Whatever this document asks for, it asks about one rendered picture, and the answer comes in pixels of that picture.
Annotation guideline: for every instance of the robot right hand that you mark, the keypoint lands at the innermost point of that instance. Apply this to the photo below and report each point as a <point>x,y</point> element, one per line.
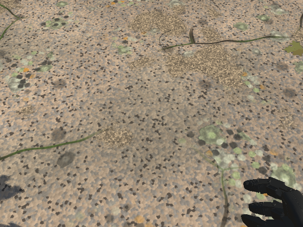
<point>289,213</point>

